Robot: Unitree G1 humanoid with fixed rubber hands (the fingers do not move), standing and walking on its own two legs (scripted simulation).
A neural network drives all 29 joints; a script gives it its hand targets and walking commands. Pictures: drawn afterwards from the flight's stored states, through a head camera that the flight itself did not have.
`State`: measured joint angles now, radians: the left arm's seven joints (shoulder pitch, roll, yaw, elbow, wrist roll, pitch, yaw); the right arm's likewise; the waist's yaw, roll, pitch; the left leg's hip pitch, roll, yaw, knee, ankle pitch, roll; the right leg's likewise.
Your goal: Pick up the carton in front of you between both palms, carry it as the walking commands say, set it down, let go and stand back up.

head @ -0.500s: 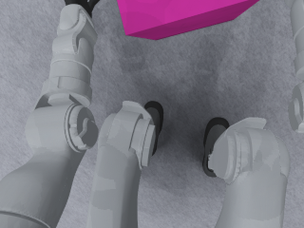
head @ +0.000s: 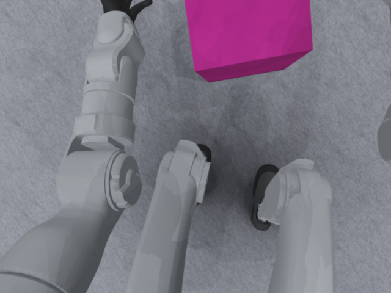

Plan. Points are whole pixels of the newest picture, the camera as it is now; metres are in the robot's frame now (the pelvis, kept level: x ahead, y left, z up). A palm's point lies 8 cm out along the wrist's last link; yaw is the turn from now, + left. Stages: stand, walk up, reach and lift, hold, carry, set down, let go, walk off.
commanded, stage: set down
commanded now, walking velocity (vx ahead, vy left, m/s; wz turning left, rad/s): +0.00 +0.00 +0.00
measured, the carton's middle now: (242, 24) +0.58 +0.03 -0.33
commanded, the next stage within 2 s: let go in 0.58 s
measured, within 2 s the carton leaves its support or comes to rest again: neither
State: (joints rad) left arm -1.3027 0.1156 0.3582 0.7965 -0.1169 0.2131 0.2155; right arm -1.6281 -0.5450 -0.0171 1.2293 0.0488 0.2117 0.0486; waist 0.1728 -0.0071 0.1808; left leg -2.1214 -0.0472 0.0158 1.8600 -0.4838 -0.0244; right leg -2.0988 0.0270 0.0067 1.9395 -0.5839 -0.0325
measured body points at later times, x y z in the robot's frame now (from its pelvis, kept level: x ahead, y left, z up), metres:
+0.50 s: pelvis +0.02 -0.01 +0.14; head +0.36 -0.02 +0.44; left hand +0.53 +0.22 +0.03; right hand +0.63 -0.17 +0.03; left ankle +0.12 +0.12 -0.42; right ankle +0.09 -0.11 -0.42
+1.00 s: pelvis +0.07 +0.01 +0.26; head +0.32 -0.01 +0.63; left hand +0.44 +0.22 +0.14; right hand +0.49 -0.20 +0.13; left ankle +0.12 +0.12 -0.42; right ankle +0.09 -0.11 -0.42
